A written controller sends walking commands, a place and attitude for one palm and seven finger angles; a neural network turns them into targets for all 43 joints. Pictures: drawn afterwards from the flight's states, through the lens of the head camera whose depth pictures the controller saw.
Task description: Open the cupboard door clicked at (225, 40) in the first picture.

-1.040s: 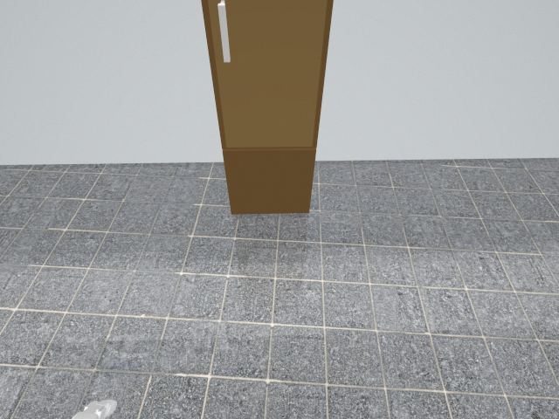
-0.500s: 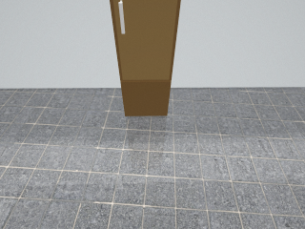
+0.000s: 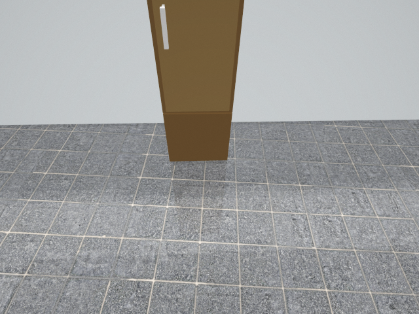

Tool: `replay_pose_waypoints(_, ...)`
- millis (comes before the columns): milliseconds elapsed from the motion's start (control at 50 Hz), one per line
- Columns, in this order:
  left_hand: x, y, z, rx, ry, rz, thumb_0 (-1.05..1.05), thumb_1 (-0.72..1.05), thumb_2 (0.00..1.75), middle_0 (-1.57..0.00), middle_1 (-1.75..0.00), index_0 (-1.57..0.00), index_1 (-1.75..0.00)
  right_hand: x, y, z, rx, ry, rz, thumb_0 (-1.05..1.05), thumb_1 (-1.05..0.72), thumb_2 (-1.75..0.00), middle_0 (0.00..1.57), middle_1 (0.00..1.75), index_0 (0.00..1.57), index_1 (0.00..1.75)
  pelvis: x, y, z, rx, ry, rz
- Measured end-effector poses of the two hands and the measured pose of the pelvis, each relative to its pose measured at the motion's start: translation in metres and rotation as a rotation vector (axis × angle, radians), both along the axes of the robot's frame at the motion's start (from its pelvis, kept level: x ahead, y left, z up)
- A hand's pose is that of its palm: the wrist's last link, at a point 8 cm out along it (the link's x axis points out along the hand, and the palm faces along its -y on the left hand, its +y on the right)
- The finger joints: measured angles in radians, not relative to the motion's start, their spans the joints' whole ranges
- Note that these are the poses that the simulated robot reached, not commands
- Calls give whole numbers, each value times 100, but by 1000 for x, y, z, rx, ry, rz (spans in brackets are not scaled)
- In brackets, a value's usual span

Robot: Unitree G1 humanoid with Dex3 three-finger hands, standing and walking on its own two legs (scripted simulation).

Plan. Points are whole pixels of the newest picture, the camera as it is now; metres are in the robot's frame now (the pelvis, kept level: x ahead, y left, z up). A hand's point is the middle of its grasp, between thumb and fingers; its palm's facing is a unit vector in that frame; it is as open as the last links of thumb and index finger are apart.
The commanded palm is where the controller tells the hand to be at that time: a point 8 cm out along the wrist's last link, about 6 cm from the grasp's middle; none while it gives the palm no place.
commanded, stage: look at it before walking up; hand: left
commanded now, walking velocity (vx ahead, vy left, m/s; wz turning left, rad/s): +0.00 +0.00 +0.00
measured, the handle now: (164, 27) +1.12 +0.24 +0.09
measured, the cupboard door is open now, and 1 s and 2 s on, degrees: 0 0 0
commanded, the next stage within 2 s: walk to a spot facing it in 0.40 s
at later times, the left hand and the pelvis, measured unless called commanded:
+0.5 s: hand out of the picture +0.07 +0.25 -0.16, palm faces -0.04 -0.94 -0.33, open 7.4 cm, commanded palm none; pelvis +0.00 +0.00 +0.00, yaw +0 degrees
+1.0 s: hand out of the picture +0.09 +0.15 -0.19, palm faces +0.00 -0.98 -0.19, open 7.4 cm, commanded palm none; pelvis +0.11 -0.03 -0.02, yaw -4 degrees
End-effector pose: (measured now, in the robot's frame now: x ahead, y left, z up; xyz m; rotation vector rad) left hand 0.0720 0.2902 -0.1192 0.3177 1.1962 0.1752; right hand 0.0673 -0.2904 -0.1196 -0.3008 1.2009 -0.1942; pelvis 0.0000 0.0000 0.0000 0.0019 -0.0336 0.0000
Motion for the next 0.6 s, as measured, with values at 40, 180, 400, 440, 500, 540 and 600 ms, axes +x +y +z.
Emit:
replay_pose_waypoints(40, -1, 0, 0, -1, 2, 0, 1, 91, 90, -20, -30, -20, -30, 0, 0, 0, -1, 0, 0, 1, -90, -90, 20, 30, 20, 30, 0, 0, 0, 0, 1, 0)
replay_pose_waypoints(180, -4, 0, -2, -3, 20, 2, 1, 91, 90, -20, -30, -20, -30, 0, -1, 1, -5, 6, -1, 1, -90, -90, 20, 30, 20, 30, 1, 1, 1, -1, 4, -2)
replay_pose_waypoints(400, -6, 2, -1, 0, 22, 7, 1, 91, 90, -20, -30, -20, -30, 4, 0, 2, -7, -1, -1, 1, -90, -90, 20, 30, 20, 30, 2, 1, 1, -1, -2, -2)
replay_pose_waypoints(440, -6, 2, -1, 0, 22, 7, 1, 91, 90, -20, -30, -20, -30, 5, 0, 3, -6, -2, 1, 1, -90, -90, 20, 30, 20, 30, 2, 1, 1, -1, -2, -2)
replay_pose_waypoints(500, -6, 3, -1, 1, 23, 6, 1, 91, 90, -20, -30, -20, -30, 5, 0, 3, -5, -2, 2, 1, -90, -90, 20, 30, 20, 30, 2, 1, 1, -1, -1, -2)
replay_pose_waypoints(540, -6, 3, -1, 2, 25, 8, 1, 91, 90, -20, -30, -20, -30, 5, 1, 2, -5, 0, 3, 1, -90, -90, 20, 30, 20, 30, 2, 2, 1, -1, 1, -3)
replay_pose_waypoints(600, -10, -2, -5, -6, 41, 15, 1, 91, 90, -20, -30, -20, -30, 2, 6, -2, 6, 13, -3, 1, -90, -90, 20, 30, 20, 30, 6, 2, 0, -1, 5, -10)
